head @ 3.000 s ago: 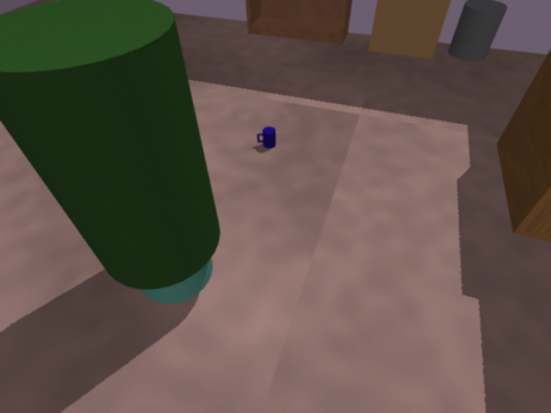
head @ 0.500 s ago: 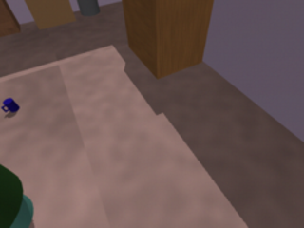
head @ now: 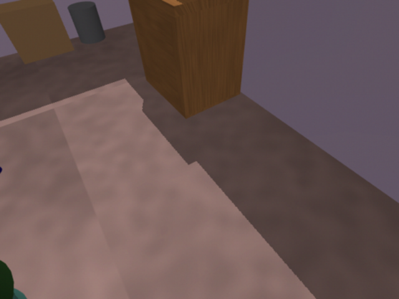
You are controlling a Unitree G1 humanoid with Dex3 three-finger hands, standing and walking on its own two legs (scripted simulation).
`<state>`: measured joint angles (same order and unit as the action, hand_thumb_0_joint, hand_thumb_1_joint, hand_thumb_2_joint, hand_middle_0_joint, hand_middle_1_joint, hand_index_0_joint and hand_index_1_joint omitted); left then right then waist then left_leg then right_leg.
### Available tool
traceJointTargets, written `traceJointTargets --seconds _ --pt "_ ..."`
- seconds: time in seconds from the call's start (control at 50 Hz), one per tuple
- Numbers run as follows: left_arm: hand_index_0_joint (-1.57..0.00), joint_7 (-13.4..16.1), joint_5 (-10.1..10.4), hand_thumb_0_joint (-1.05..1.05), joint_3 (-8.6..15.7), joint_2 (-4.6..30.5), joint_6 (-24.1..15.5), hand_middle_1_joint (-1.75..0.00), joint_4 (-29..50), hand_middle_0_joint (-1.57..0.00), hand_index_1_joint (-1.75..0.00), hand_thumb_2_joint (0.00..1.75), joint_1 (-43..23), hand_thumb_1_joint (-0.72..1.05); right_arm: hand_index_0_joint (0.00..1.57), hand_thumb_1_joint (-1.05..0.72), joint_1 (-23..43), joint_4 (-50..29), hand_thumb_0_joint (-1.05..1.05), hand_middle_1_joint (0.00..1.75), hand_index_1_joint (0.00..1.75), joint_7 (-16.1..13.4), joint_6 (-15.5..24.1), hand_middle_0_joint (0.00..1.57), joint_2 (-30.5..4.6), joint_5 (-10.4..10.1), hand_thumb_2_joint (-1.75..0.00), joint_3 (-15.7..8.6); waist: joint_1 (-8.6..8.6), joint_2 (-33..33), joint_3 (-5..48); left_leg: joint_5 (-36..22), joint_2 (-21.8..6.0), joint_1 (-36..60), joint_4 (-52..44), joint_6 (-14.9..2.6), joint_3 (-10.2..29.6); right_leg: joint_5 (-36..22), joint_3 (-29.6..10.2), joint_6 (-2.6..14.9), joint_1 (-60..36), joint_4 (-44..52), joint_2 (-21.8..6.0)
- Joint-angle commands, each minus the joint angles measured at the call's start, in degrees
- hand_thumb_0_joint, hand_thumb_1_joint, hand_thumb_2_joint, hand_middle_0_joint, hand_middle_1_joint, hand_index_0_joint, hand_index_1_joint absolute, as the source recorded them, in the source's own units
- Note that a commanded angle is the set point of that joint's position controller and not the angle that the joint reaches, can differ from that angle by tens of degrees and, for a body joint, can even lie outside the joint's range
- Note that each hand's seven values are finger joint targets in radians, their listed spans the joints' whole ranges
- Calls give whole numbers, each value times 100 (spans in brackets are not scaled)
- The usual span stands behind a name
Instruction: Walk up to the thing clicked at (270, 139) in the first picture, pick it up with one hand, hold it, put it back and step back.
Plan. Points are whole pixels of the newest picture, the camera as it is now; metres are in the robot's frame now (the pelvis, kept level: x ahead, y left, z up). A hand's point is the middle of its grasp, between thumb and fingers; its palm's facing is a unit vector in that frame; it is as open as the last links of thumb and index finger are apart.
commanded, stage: walk up
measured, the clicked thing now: out of the picture +1.05 +1.42 -0.71
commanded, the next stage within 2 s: stand in 0.26 s
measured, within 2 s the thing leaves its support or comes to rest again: neither
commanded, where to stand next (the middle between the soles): +0.07 +0.02 m, yaw +2 degrees
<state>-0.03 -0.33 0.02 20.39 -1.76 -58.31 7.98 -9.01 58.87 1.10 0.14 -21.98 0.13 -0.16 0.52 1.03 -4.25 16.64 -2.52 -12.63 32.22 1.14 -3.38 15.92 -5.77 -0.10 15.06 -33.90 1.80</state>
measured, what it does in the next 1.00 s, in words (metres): stands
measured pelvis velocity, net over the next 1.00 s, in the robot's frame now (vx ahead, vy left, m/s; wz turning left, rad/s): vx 0.01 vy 0.01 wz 0.02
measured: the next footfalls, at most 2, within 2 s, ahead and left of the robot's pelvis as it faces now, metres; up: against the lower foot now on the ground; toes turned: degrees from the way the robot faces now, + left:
none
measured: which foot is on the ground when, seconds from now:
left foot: down 0.00-1.00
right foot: down 0.00-1.00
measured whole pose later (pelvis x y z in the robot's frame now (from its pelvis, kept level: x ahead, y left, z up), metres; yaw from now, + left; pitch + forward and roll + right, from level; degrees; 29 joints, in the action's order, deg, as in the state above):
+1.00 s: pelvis +0.01 +0.01 +0.02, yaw +1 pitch -2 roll +0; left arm -0.1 -0.4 -0.7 19.9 -0.6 -65.0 6.6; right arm -5.3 66.0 0.7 0.3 -20.1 0.4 -0.6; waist 0.4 0.2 -3.8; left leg 10.2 -1.4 -6.4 19.0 0.7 -2.9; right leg 9.5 -5.2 -1.1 8.1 -20.1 0.4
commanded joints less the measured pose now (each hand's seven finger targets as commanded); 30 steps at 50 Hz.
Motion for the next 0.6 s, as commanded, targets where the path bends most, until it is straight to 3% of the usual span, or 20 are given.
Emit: traceJointTargets --seconds 0.0,0.04,0.08,0.22,0.26,0.4,0.58 --pt "-20 76 41 0 304 1301 -154 -30 182 -20 -30 90 -425 90 20 -90 338 -232 0 30 30 -53 178 20 -1180 -2 -90 -274 15 -216 617 -414 -503 377 -856 -413 566 -1089 -690 322 -188 910 -612" --pt "-20 81 43 0 291 1288 -129 -30 53 -20 -30 90 -427 90 20 -90 510 -164 0 30 30 -55 161 20 -1151 -10 -90 -278 -41 -268 484 -248 -510 390 -973 -400 543 -891 -690 285 -123 1103 -604" --pt "-20 76 41 0 281 1273 -121 -30 -2 -20 -30 90 -544 90 20 -90 490 -66 0 30 30 -58 151 20 -1149 -2 -90 -283 11 -273 514 -261 -499 456 -1057 -365 495 -919 -728 292 -197 1192 -629" --pt "-20 73 48 0 246 1190 -83 -30 -211 -20 -30 90 -652 90 20 -90 651 137 0 30 30 -73 159 20 -1119 30 -90 -312 -4 -157 535 -452 -595 695 -1378 -336 466 -1261 -613 217 -286 1297 -593" --pt "-20 46 14 0 219 1190 -62 -30 -278 -20 -30 90 -669 90 20 -90 697 170 0 30 30 -99 191 20 -1097 36 -90 -292 -14 -142 486 -742 -588 590 -1606 -236 615 -1406 -493 126 -518 1382 -652" --pt "-20 50 4 0 212 1203 -51 -30 -367 -20 -30 90 -654 90 20 -90 700 277 0 30 30 -124 207 20 -1072 32 -90 -312 37 -106 812 -1392 -615 1073 -1585 -215 551 -1841 -362 97 -663 1458 -729" --pt "-20 54 -22 0 187 1204 -27 -30 -372 -20 -30 90 -625 90 20 -90 722 336 0 30 30 -105 148 20 -1051 40 -90 -322 49 -127 452 -474 -551 824 -1754 -200 596 -995 -379 91 -417 1746 -729"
